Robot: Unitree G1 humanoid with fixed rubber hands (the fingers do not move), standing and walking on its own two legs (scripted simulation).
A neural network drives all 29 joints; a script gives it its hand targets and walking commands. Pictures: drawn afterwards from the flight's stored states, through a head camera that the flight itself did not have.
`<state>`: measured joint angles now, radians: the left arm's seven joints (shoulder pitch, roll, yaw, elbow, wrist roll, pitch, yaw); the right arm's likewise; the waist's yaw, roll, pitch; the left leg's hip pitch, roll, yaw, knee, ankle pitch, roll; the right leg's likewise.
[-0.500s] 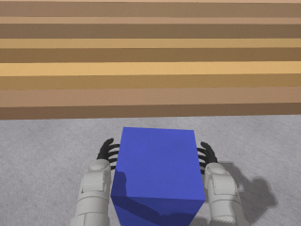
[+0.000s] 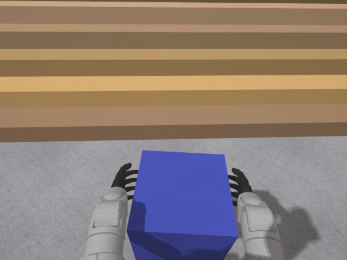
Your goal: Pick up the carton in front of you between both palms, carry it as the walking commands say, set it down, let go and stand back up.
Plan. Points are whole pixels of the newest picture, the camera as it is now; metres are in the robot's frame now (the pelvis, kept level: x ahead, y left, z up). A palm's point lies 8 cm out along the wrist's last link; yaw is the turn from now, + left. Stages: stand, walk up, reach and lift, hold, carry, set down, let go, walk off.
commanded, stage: reach and lift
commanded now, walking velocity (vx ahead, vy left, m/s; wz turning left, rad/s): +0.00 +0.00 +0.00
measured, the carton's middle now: (180, 212) +0.29 +0.00 -0.04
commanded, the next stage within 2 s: hold in 0.12 s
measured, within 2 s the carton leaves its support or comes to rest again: neither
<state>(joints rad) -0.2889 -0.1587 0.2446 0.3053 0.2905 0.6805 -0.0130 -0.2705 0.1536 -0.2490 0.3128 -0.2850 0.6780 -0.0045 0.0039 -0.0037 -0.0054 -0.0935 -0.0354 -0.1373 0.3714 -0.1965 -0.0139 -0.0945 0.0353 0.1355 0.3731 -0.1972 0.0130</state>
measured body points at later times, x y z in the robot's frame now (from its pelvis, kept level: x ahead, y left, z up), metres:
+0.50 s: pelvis -0.01 +0.00 +0.00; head -0.06 +0.00 +0.45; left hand +0.29 +0.15 +0.05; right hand +0.29 -0.15 +0.04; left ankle +0.01 +0.13 -0.75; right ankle +0.01 -0.13 -0.75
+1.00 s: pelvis +0.02 +0.01 -0.01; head -0.03 +0.02 +0.44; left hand +0.32 +0.16 +0.07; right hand +0.32 -0.14 +0.07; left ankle +0.01 +0.14 -0.74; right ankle +0.01 -0.13 -0.74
